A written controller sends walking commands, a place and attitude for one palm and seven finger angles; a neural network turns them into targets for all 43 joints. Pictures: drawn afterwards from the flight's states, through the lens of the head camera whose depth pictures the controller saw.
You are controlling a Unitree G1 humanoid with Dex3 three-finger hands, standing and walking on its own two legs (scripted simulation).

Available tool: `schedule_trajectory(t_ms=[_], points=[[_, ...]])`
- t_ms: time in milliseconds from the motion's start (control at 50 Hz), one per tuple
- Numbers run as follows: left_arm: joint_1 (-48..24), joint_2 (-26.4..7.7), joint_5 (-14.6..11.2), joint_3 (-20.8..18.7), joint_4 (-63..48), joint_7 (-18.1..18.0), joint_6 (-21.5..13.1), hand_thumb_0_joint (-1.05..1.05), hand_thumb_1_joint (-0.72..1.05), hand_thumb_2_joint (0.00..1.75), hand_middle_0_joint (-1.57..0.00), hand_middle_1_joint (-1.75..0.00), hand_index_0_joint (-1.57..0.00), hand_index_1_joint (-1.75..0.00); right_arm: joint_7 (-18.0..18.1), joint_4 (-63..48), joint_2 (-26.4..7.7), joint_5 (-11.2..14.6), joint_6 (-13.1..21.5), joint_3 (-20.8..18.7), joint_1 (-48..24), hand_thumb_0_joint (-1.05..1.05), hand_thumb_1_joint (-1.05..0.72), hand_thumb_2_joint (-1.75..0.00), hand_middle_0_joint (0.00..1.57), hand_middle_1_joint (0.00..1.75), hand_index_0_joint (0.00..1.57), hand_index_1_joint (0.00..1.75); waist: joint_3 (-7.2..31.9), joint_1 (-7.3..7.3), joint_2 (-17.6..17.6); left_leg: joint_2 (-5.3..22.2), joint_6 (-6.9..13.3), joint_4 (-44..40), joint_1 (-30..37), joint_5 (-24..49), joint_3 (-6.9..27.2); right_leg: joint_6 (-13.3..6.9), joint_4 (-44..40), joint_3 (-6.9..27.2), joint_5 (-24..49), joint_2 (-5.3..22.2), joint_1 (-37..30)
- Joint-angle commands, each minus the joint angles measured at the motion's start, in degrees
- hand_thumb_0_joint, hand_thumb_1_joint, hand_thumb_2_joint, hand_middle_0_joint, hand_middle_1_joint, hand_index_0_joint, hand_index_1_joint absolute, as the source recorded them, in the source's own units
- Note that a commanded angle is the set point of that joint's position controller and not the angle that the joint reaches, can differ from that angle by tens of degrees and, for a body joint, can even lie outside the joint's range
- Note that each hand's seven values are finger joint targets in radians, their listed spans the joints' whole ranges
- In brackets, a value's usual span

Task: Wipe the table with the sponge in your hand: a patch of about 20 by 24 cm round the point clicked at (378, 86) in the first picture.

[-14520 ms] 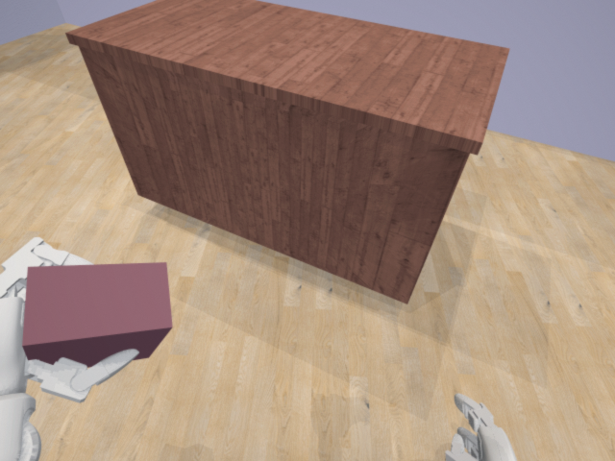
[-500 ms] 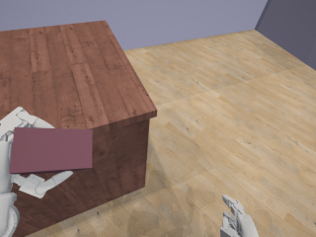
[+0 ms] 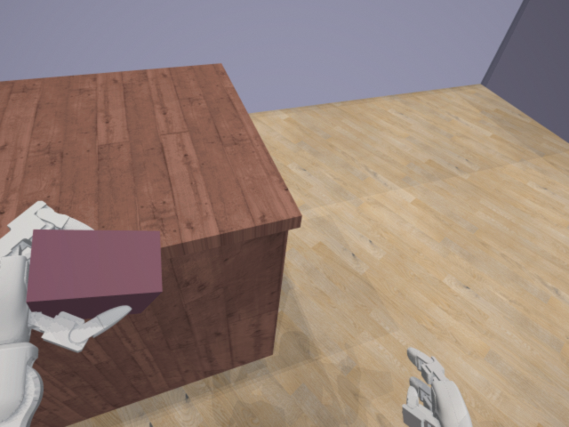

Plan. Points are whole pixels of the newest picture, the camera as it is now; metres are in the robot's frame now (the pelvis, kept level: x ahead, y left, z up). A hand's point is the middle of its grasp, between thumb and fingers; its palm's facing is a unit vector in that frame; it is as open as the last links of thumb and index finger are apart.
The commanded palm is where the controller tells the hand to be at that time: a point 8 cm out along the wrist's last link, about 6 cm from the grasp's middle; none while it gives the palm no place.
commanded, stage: come to a stop and stand still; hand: left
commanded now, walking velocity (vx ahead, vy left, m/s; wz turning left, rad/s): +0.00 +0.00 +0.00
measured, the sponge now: (114, 278) +0.23 +0.22 +0.14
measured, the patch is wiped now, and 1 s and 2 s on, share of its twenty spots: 0.00 0.00 0.00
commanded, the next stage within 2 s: look again from close up in 0.36 s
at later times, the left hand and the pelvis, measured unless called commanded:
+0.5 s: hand (105, 263) +0.24 +0.23 +0.15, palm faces +0.39 -0.85 -0.36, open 10.5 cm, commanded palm +0.18 +0.26 +0.17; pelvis +0.02 -0.02 +0.00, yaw +1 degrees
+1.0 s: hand (104, 269) +0.23 +0.23 +0.15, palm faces +0.40 -0.84 -0.36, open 10.5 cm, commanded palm +0.18 +0.26 +0.17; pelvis +0.03 -0.02 +0.00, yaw +2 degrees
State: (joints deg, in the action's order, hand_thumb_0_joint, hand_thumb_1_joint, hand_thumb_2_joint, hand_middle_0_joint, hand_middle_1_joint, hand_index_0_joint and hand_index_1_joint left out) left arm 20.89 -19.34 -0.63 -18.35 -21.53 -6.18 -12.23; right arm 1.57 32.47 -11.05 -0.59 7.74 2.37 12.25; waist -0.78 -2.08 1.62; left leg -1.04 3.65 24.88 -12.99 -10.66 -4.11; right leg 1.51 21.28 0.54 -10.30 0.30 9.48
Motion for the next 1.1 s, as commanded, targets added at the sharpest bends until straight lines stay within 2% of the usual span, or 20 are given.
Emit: schedule_trajectory(t_ms=[0, 80, 180, 280, 340, 360, 440, 460, 580, 700, 780, 900, 960, 1000, 1060, 1080], points=[[-6.05, -9.66, -0.94, -5.95, -14.59, -0.78, -3.78, 0.0, 0.1, 1.3, -1.2, -1.6, -1.2, -1.6, 0.41, -8.82, -7.22, 0.09, 2.61, -3.24, -5.28, 0.0, -0.9, -0.9, 0.2, 0.3, 0.2, 0.3, 7.32, 0.54, -6.76, 4.05, -4.03, -7.68, 1.39, -1.63, 6.34, -2.53, -2.2, 0.96, 4.49, -0.51, -2.14], [-3.29, -9.58, -1.66, -6.09, -14.18, -0.69, -2.98, 0.0, 0.1, 1.3, -1.2, -1.6, -1.2, -1.6, 0.56, -8.79, -7.22, 0.25, 1.97, -3.34, -5.25, 0.0, -0.9, -0.9, 0.2, 0.3, 0.2, 0.3, 8.16, 0.55, -5.44, 3.23, -4.25, -5.34, 3.14, 5.78, 4.89, -2.4, -2.68, 1.06, 9.14, 0.0, -2.19], [-2.85, -10.48, -2.16, -6.79, -14.87, -0.78, -2.35, 0.0, 0.1, 1.3, -1.2, -1.6, -1.2, -1.6, 0.93, -8.85, -7.28, 0.49, 0.98, -3.48, -5.36, 0.0, -0.9, -0.9, 0.2, 0.3, 0.2, 0.3, 8.75, 0.64, -4.27, 2.81, -4.35, -4.65, 4.3, 9.41, 4.45, -2.16, -2.87, 0.86, 11.81, -0.07, -2.53], [-2.88, -10.99, -2.38, -6.86, -16.22, -0.93, -2.05, 0.0, 0.1, 1.3, -1.2, -1.6, -1.2, -1.6, 1.33, -9.05, -7.2, 0.5, 0.4, -3.43, -5.58, 0.0, -0.9, -0.9, 0.2, 0.3, 0.2, 0.3, 8.68, 0.65, -6.11, 2.71, -4.23, -5.06, 5.23, 9.44, 4.23, -1.97, -3.36, 0.73, 11.48, -0.23, -2.48], [-1.56, -10.68, -2.52, -6.85, -14.8, -1.06, -1.64, 0.0, 0.1, 1.3, -1.2, -1.6, -1.2, -1.6, 1.42, -9.04, -7.26, 0.54, -0.01, -3.47, -5.34, 0.0, -0.9, -0.9, 0.2, 0.3, 0.2, 0.3, 8.57, 0.56, -4.1, 2.55, -4.08, -5.16, 4.76, 8.85, 4.27, -1.84, -4.1, 0.62, 11.56, -0.09, -3.23], [-1.96, -10.47, -2.54, -6.57, -15.02, -1.05, -1.56, 0.0, 0.1, 1.3, -1.2, -1.6, -1.2, -1.6, 1.48, -8.94, -7.34, 0.58, -0.18, -3.47, -5.44, 0.0, -0.9, -0.9, 0.2, 0.3, 0.2, 0.3, 8.4, 0.71, -4.93, 2.42, -4.25, -5.31, 4.43, 8.99, 4.53, -1.94, -3.96, 0.38, 11.27, 0.05, -3.4], [-1.65, -10.18, -2.59, -6.18, -14.66, -1.06, -1.33, 0.0, 0.1, 1.3, -1.2, -1.6, -1.2, -1.6, 1.49, -9.03, -7.36, 0.7, -0.54, -3.59, -5.24, 0.0, -0.9, -0.9, 0.2, 0.3, 0.2, 0.3, 7.77, 0.82, -4.57, 2.38, -4.17, -5.81, 4.89, 8.28, 4.39, -1.8, -4.7, 0.43, 10.39, -0.31, -2.59], [-2.39, -10.51, -2.55, -6.19, -15.36, -1.06, -1.24, 0.0, 0.1, 1.3, -1.2, -1.6, -1.2, -1.6, 1.56, -9.0, -7.48, 0.67, -0.66, -3.5, -5.59, 0.0, -0.9, -0.9, 0.2, 0.3, 0.2, 0.3, 7.96, 0.86, -5.69, 2.42, -4.3, -6.09, 4.75, 8.32, 4.79, -1.84, -4.33, 0.22, 9.98, -0.21, -2.88], [-1.0, -10.89, -2.73, -6.77, -15.51, -1.16, -0.85, 0.0, 0.1, 1.3, -1.2, -1.6, -1.2, -1.6, 1.82, -9.3, -7.21, 0.71, -1.28, -3.6, -5.44, 0.0, -0.9, -0.9, 0.2, 0.3, 0.2, 0.3, 8.77, 0.75, -4.79, 2.36, -4.28, -5.68, 5.62, 10.94, 4.35, -1.62, -4.05, -0.2, 11.84, -0.47, -3.59], [-1.57, -10.33, -2.72, -5.86, -15.74, -1.15, -0.69, 0.0, 0.1, 1.3, -1.2, -1.6, -1.2, -1.6, 1.9, -9.24, -7.34, 0.85, -1.57, -3.61, -5.3, 0.0, -0.9, -0.9, 0.2, 0.3, 0.2, 0.3, 7.81, 0.93, -6.08, 2.34, -4.39, -6.53, 5.33, 8.86, 4.63, -1.57, -4.54, -0.51, 9.66, -0.59, -2.93], [-1.64, -10.08, -2.82, -5.88, -14.94, -1.2, -0.35, 0.0, 0.1, 1.3, -1.2, -1.6, -1.2, -1.6, 2.02, -9.3, -7.27, 0.89, -1.76, -3.7, -5.3, 0.0, -0.9, -0.9, 0.2, 0.3, 0.2, 0.3, 7.22, 0.94, -4.22, 2.18, -4.31, -6.58, 5.08, 7.89, 4.48, -1.59, -5.19, -0.15, 9.4, -0.59, -2.74], [-0.67, -10.52, -2.72, -6.19, -14.82, -1.27, -0.34, 0.0, 0.1, 1.3, -1.2, -1.6, -1.2, -1.6, 1.92, -9.05, -7.43, 0.84, -1.93, -3.89, -5.41, 0.0, -0.9, -0.9, 0.2, 0.3, 0.2, 0.3, 8.21, 0.94, -4.89, 2.15, -3.66, -5.68, 4.64, 5.97, 4.2, -1.73, -4.59, -0.17, 8.93, 0.11, -3.83], [-1.29, -10.58, -2.73, -5.79, -15.1, -1.43, -0.4, 0.0, 0.1, 1.3, -1.2, -1.6, -1.2, -1.6, 1.83, -8.67, -7.85, 0.68, -1.79, -4.26, -5.68, 0.0, -0.9, -0.9, 0.2, 0.3, 0.2, 0.3, 7.4, 1.34, -4.27, 2.09, -2.64, -4.49, 1.85, -2.62, 4.9, -2.54, -3.78, 0.69, 0.71, 1.38, -2.94], [-1.1, -10.32, -2.66, -5.61, -14.75, -1.47, -0.54, 0.0, 0.1, 1.3, -1.2, -1.6, -1.2, -1.6, 1.86, -8.61, -7.77, 0.68, -1.55, -4.39, -5.79, 0.0, -0.9, -0.9, 0.2, 0.3, 0.2, 0.3, 5.05, 1.51, -3.82, 1.91, -2.06, -3.58, 0.25, -7.81, 4.96, -3.09, -4.46, 2.26, -5.96, 1.9, 0.03], [-2.87, -11.18, -2.41, -6.24, -15.47, -1.66, -0.97, 0.0, 0.1, 1.3, -1.2, -1.6, -1.2, -1.6, 1.84, -8.3, -8.0, 0.69, -1.5, -4.55, -6.04, 0.0, -0.9, -0.9, 0.2, 0.3, 0.2, 0.3, 3.35, 1.77, -4.42, 2.18, -1.3, -1.74, -2.17, -10.63, 6.54, -4.1, -2.79, 3.39, -10.64, 3.05, 1.46], [-2.59, -11.0, -2.49, -6.45, -15.03, -1.64, -1.15, 0.0, 0.1, 1.3, -1.2, -1.6, -1.2, -1.6, 1.86, -8.14, -7.81, 0.76, -1.3, -4.63, -5.92, 0.0, -0.9, -0.9, 0.2, 0.3, 0.2, 0.3, 2.82, 1.76, -3.45, 2.28, -1.08, -1.2, -1.62, -10.38, 6.42, -4.22, -2.19, 4.01, -10.3, 2.92, 2.77]])
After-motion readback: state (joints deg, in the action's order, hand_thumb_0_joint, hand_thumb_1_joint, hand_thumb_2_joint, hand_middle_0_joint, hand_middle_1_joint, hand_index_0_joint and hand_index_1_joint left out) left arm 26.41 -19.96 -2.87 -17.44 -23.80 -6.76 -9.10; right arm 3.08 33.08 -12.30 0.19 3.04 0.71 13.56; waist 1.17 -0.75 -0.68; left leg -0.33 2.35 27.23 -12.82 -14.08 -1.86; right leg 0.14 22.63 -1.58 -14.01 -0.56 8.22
